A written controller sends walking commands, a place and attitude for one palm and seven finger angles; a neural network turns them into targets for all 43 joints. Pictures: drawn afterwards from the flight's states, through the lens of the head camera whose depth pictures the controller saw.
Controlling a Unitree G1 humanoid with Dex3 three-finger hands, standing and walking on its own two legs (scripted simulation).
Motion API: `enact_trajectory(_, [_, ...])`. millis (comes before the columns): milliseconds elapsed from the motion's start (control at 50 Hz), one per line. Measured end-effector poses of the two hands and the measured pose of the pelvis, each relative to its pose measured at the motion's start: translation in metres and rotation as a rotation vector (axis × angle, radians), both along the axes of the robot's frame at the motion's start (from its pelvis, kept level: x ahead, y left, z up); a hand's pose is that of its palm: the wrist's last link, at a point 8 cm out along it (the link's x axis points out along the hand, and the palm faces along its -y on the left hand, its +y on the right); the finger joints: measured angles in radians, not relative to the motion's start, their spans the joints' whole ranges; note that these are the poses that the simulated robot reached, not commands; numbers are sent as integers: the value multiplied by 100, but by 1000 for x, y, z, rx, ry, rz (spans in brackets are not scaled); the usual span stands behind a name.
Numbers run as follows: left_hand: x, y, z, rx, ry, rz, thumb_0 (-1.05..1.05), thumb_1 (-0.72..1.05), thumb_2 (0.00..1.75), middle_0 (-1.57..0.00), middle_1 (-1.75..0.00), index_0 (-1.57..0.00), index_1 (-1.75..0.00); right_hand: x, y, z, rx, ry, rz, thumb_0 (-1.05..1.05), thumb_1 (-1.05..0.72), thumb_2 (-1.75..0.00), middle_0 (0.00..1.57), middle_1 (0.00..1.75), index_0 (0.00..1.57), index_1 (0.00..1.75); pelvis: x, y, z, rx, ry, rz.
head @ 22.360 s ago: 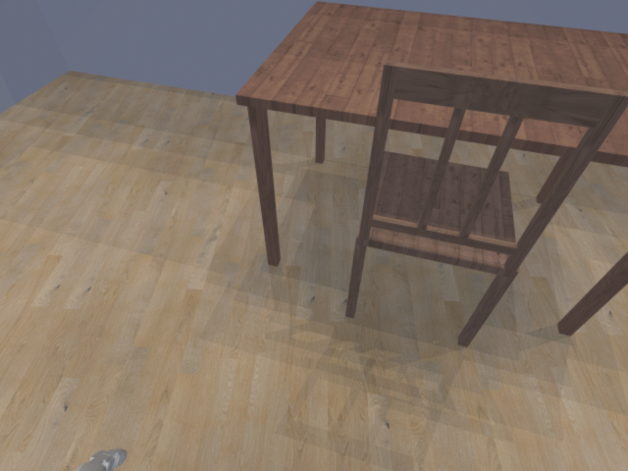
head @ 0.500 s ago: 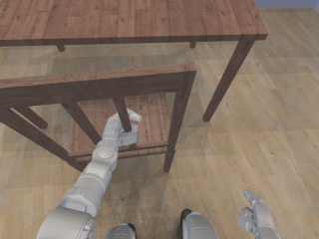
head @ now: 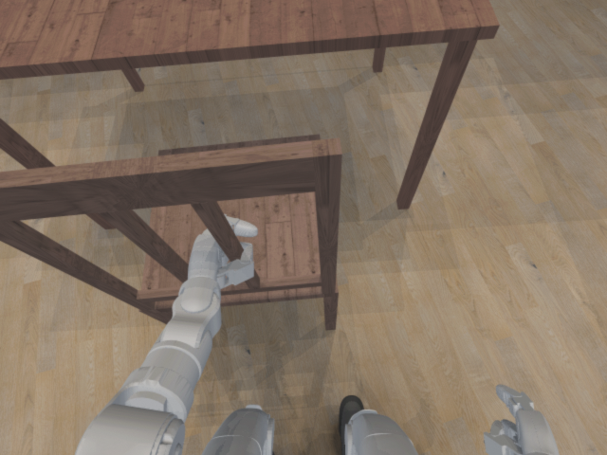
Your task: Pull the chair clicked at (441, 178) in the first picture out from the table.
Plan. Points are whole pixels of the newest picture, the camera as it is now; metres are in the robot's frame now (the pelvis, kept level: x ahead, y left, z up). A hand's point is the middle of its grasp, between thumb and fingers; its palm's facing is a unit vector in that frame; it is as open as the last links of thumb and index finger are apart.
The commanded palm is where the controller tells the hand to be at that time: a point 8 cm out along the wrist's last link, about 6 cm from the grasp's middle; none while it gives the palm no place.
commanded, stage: step backward, pulling the chair out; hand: left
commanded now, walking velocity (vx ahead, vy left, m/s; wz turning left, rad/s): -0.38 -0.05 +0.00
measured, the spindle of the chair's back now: (167, 257) +0.39 +0.21 -0.08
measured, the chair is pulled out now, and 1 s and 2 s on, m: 0.28 0.44 0.58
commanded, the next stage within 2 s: stop walking, hand still on the chair in 1.38 s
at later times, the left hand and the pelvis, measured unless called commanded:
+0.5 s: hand (226, 327) +0.27 +0.11 -0.07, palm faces -0.17 -0.97 -0.16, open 5.2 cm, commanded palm +0.27 +0.16 -0.07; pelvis -0.08 +0.05 -0.01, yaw -2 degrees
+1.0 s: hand (216, 387) +0.20 +0.12 -0.07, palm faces -0.12 -0.98 -0.16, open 5.2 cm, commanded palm +0.18 +0.17 -0.08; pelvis -0.16 +0.03 -0.01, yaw -4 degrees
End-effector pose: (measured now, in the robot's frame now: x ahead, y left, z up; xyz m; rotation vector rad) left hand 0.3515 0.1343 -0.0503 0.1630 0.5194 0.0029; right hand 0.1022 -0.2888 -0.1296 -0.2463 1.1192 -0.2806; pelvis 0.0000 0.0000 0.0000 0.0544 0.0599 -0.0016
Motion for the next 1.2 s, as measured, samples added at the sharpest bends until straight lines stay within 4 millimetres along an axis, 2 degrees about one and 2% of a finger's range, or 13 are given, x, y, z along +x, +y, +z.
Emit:
enact_trajectory(60, [-10,1,0,-8,7,-19,7,72,80,-24,-111,-49,-145,-1,2,8,-30,-19,13,1,-91,-90,20,29,20,30,-11,7,0,4,10,16])
enact_trajectory(140, [-25,5,-1,-16,-1,-74,6,72,79,-22,-116,-49,-145,-6,20,12,-52,-33,32,1,-91,-90,20,29,20,30,-28,23,-3,-9,28,31])
enact_trajectory(260, [-51,18,-3,-29,-40,-171,3,74,79,-19,-123,-49,-145,-33,70,9,-11,-35,3,1,-91,-90,20,29,20,30,-54,49,-10,-16,-3,-7])
enact_trajectory(320, [-65,24,-2,-26,-36,-185,4,73,79,-20,-122,-49,-145,-52,97,3,55,-32,7,1,-91,-90,20,29,20,30,-59,53,-10,-27,-18,-23])
enact_trajectory(400, [-79,29,-2,-14,-30,-163,4,72,81,-24,-120,-49,-145,-78,125,-16,175,20,15,1,-90,-90,20,29,20,30,-60,49,-12,-51,-26,-18])
enact_trajectory(480, [-86,28,-1,0,-24,-136,4,70,82,-27,-117,-49,-145,-90,115,-23,174,9,-17,-2,-94,-90,21,30,21,30,-74,47,-10,-80,-48,-23])
enact_trajectory(580, [-90,28,0,-3,-16,-129,5,71,83,-27,-116,-49,-145,-109,87,-8,68,7,-15,-1,-93,-90,21,30,20,30,-96,51,-5,-39,-35,-16])
enact_trajectory(680, [-99,32,-2,-19,-62,-159,4,72,81,-26,-121,-49,-145,-131,68,2,-43,-10,-44,0,-92,-90,20,29,20,30,-112,68,-14,-65,-28,-11])
enact_trajectory(800, [-122,41,-3,-42,-84,-172,3,74,80,-22,-123,-49,-145,-158,82,9,-13,15,-34,0,-91,-90,20,29,20,30,-131,66,-11,-48,-29,-42])
enact_trajectory(900, [-144,43,-2,-25,-87,-138,4,72,82,-26,-119,-49,-145,-174,101,-12,124,37,-2,1,-91,-90,20,29,20,30,-144,51,-12,-51,-15,-65])
enact_trajectory(980, [-161,38,0,-6,-63,-94,5,71,82,-29,-112,-49,-145,-188,105,-25,206,56,-8,1,-91,-90,20,29,20,30,-160,37,-7,-98,-45,-58])
enact_trajectory(1080, [-179,29,2,7,-30,-69,5,71,81,-31,-109,-49,-145,-199,87,-16,176,36,-28,1,-90,-90,20,30,20,30,-173,28,0,-30,-26,-63])
enact_trajectory(1200, [-195,24,4,6,-3,-73,5,71,80,-29,-113,-49,-145,-200,58,-4,63,-4,-10,1,-91,-90,20,29,20,30,-188,34,0,-16,-13,-18])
